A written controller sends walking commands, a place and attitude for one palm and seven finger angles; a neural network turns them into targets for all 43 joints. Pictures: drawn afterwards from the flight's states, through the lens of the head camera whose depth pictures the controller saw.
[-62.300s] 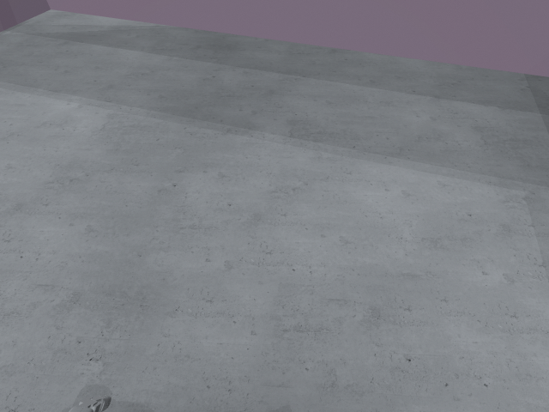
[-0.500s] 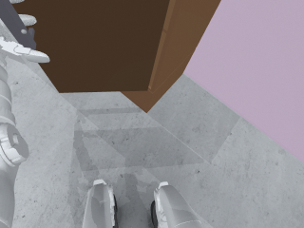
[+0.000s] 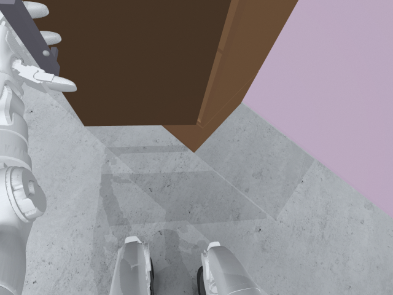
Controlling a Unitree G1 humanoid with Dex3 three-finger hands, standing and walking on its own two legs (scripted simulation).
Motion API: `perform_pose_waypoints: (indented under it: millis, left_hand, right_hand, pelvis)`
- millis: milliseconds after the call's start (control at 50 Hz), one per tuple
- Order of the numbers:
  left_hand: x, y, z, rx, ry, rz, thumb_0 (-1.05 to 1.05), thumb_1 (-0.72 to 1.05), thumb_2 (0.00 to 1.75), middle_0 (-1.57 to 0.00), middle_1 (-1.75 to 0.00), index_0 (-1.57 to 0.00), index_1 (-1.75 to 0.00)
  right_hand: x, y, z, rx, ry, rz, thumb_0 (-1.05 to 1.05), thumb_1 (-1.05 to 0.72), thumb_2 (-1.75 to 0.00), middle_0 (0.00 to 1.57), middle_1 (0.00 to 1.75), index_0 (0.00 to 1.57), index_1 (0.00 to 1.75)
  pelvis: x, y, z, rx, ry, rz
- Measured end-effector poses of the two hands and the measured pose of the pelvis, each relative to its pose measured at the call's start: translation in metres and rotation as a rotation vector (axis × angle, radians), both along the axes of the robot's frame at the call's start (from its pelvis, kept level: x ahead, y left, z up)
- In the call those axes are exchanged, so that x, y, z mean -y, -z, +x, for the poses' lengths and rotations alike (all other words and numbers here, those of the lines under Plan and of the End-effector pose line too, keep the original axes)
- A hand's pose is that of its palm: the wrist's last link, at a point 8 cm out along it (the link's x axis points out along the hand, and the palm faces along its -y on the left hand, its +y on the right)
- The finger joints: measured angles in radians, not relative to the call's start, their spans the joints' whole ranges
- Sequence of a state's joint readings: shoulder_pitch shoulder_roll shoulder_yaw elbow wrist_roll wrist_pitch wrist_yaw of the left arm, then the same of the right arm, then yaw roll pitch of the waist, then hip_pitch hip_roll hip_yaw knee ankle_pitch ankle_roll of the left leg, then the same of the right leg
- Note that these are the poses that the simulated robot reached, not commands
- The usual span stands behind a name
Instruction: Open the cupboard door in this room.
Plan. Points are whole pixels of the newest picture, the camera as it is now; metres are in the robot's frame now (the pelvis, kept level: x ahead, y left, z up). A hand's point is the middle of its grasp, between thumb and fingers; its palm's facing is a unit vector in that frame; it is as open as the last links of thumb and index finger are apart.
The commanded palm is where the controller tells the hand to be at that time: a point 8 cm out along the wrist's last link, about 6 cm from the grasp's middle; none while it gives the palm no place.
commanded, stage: close the thumb around the handle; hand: left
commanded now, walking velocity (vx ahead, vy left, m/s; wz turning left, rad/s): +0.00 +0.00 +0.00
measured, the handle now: (35, 31) +0.59 +0.25 +0.07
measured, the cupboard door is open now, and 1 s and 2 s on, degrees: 45 47 96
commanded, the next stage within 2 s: pull the door open along its arc in 0.64 s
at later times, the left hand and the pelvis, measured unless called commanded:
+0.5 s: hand (47, 52) +0.55 +0.23 +0.07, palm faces +0.01 -1.00 -0.01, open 6.5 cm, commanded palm +0.54 +0.25 +0.07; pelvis -0.01 +0.00 -0.01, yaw -1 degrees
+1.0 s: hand (47, 56) +0.54 +0.23 +0.07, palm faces +0.01 -1.00 +0.00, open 5.6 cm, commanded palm +0.50 +0.26 +0.07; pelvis +0.00 +0.00 +0.00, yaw -1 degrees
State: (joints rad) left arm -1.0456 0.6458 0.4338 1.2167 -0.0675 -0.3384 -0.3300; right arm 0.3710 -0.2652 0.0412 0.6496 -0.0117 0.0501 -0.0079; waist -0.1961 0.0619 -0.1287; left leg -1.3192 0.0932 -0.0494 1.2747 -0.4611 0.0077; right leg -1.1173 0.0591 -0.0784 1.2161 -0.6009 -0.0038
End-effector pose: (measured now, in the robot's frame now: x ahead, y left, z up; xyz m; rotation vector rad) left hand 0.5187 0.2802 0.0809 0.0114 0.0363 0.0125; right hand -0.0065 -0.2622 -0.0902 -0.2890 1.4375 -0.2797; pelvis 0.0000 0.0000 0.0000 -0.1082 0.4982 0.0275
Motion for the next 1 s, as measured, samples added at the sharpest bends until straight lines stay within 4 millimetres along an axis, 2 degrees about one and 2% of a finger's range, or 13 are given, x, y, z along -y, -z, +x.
perform_pose_waypoints:
  millis: [80,180,500,580,880,1000]
  left_hand:
    - [0.0,0.0,0.0,0.002,-0.001,-0.002,-0.02,-0.43,0.33,-0.28,-1.21,-0.28,-1.2]
    - [0.0,0.001,0.002,-0.002,0.005,-0.002,-0.01,-0.25,0.41,-0.3,-1.23,-0.3,-1.22]
    - [-0.001,0.005,0.008,-0.004,0.003,-0.005,0.0,0.58,0.76,-0.37,-1.32,-0.37,-1.31]
    - [-0.001,0.005,0.007,0.0,-0.001,-0.005,0.0,0.73,0.83,-0.38,-1.33,-0.38,-1.33]
    - [-0.001,0.005,0.007,-0.006,0.003,-0.01,0.01,0.73,0.82,-0.36,-1.35,-0.39,-1.34]
    - [0.0,0.005,-0.003,-0.002,0.006,-0.008,0.0,0.73,0.79,-0.36,-1.35,-0.38,-1.35]
  right_hand:
    - [-0.002,0.001,0.002,0.004,-0.001,0.003,0.0,-0.91,-0.89,0.2,0.3,0.2,0.3]
    - [-0.003,0.002,0.0,0.003,-0.003,0.001,0.0,-0.91,-0.89,0.2,0.3,0.2,0.3]
    - [-0.006,0.003,-0.02,-0.033,0.016,-0.012,0.0,-0.91,-0.89,0.2,0.3,0.2,0.3]
    - [-0.006,0.003,-0.025,-0.044,0.023,-0.01,0.0,-0.91,-0.89,0.2,0.3,0.2,0.3]
    - [-0.006,-0.001,-0.023,-0.027,0.031,-0.014,0.0,-0.91,-0.89,0.2,0.3,0.2,0.3]
    - [-0.006,-0.002,-0.015,-0.009,0.04,0.002,0.0,-0.91,-0.89,0.2,0.3,0.2,0.3]
  pelvis:
    - [-0.001,0.0,0.0,0.0,-0.001,0.0]
    - [-0.002,0.002,-0.002,-0.003,0.0,-0.003]
    - [-0.004,0.007,-0.007,-0.016,0.004,-0.009]
    - [-0.004,0.007,-0.008,-0.016,0.005,-0.008]
    - [-0.003,0.004,-0.006,-0.011,0.01,-0.008]
    - [-0.004,0.0,-0.002,-0.002,0.018,0.002]
